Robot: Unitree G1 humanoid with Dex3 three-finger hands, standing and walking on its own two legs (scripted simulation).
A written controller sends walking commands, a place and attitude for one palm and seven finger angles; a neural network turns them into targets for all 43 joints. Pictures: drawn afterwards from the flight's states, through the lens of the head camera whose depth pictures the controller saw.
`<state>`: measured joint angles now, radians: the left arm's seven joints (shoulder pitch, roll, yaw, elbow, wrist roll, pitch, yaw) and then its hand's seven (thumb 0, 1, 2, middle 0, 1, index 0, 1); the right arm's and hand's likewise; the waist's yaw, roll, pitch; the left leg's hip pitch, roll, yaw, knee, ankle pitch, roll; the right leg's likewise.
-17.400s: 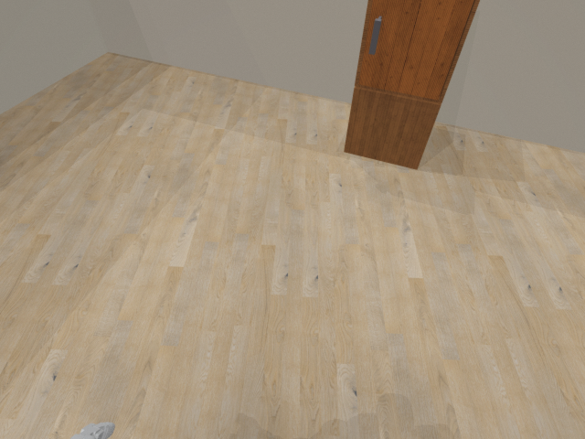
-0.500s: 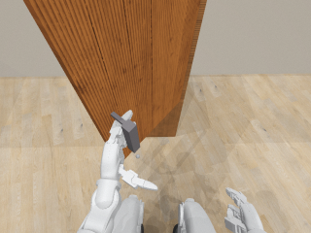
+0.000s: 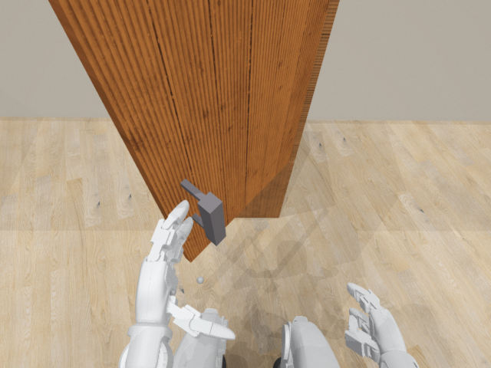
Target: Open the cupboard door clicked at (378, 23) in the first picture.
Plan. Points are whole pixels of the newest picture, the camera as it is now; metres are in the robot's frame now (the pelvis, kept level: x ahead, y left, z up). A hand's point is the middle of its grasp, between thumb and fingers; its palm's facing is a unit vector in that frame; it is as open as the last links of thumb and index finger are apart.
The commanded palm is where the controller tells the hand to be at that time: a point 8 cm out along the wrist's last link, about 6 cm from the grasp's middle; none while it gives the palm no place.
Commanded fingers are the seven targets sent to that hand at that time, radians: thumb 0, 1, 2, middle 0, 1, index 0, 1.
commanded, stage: slide the hand sideways off the handle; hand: left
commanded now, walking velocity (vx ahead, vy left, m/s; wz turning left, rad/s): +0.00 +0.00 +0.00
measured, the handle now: (203, 213) +0.35 +0.10 +0.03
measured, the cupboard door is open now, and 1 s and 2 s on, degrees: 49 49 49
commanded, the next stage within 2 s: draw the hand back to the body in 0.44 s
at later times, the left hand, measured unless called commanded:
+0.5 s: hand (168, 313) +0.20 +0.12 +0.02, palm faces +0.06 -1.00 -0.01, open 16.3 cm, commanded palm +0.18 +0.17 +0.02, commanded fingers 0.00 -0.50 0.30 -0.15 -0.30 -0.15 -0.30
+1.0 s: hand (115, 303) +0.19 +0.16 +0.12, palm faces +0.07 -1.00 -0.06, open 16.3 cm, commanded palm +0.16 +0.22 +0.14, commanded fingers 0.00 -0.36 0.36 -0.16 -0.30 -0.16 -0.30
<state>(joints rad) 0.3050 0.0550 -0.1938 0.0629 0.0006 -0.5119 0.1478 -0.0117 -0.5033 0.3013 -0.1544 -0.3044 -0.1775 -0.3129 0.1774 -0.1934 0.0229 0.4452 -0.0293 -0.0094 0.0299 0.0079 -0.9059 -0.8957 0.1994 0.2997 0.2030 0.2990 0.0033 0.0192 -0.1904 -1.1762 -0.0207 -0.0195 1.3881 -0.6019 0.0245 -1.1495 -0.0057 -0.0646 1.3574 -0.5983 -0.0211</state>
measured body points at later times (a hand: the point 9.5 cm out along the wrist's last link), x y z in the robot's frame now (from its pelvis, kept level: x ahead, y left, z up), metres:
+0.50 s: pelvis +0.00 -0.01 -0.02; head +0.10 -0.01 +0.42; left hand +0.19 +0.18 +0.03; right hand +0.21 -0.23 -0.10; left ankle +0.03 +0.10 -0.60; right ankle +0.03 -0.11 -0.60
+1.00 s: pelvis +0.01 -0.01 +0.05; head +0.06 -0.01 +0.49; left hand +0.19 +0.21 +0.13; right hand +0.19 -0.24 -0.02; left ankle +0.03 +0.10 -0.60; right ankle +0.02 -0.11 -0.60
